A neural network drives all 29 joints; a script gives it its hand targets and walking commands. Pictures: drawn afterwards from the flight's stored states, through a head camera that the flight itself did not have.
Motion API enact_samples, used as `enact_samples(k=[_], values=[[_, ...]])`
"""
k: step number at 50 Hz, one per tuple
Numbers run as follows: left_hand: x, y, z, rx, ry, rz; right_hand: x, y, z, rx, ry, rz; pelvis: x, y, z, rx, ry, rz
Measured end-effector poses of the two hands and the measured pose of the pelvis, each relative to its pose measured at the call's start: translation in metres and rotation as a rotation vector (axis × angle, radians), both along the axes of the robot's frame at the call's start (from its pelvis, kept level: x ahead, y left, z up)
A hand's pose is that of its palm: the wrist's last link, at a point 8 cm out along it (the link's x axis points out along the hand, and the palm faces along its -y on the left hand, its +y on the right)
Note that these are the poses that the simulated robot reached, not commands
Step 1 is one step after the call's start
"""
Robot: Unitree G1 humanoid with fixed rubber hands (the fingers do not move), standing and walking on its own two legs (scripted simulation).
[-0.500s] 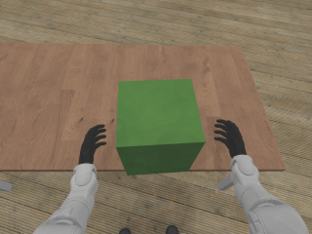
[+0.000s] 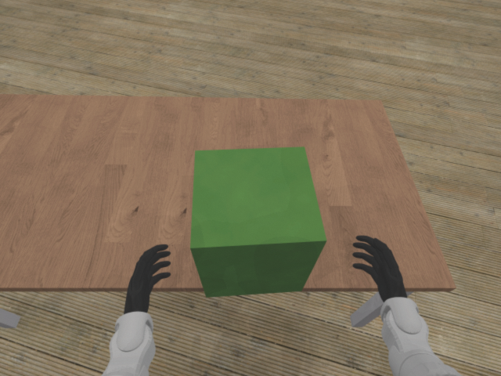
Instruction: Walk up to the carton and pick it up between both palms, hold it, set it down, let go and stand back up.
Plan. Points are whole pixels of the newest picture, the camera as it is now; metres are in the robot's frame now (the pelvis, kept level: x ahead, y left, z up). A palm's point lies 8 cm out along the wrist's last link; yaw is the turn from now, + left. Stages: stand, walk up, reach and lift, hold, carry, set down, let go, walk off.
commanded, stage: set down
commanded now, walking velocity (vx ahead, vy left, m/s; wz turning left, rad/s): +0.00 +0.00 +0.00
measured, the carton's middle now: (252, 226) +0.42 -0.01 -0.09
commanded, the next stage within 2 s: let go in 1.94 s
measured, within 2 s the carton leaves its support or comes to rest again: neither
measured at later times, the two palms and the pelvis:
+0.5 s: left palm (125, 328) +0.22 +0.19 -0.05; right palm (402, 317) +0.23 -0.24 -0.04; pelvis +0.01 +0.00 +0.01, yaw +0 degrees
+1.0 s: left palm (117, 339) +0.21 +0.21 -0.05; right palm (402, 327) +0.21 -0.24 -0.05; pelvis +0.01 +0.00 +0.01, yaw +0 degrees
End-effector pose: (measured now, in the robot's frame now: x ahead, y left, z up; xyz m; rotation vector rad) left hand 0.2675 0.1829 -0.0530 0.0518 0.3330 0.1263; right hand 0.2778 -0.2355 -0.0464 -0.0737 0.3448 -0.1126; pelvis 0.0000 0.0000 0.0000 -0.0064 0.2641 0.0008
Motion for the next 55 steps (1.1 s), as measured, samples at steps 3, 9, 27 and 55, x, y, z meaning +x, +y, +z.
enact_samples(k=[3, 9, 27, 55], values=[[-0.008, 0.0, -0.002, 0.002, 0.013, -0.003, -0.008, -0.001, -0.002, 0.001, 0.016, 0.0, 0.003, 0.0, 0.001, 0.0, -0.018, 0.0], [-0.019, 0.003, 0.0, 0.008, 0.013, -0.005, -0.022, -0.002, -0.003, 0.0, 0.018, 0.0, 0.006, 0.0, 0.002, 0.0, -0.059, 0.001], [-0.051, 0.013, 0.006, 0.033, 0.049, -0.008, -0.056, -0.006, 0.003, 0.019, 0.02, -0.026, 0.013, 0.001, 0.006, -0.001, -0.238, 0.005], [-0.063, 0.025, -0.005, 0.04, 0.215, 0.006, -0.067, 0.001, -0.003, 0.048, 0.144, -0.044, 0.009, 0.001, 0.006, -0.001, -0.313, 0.006]])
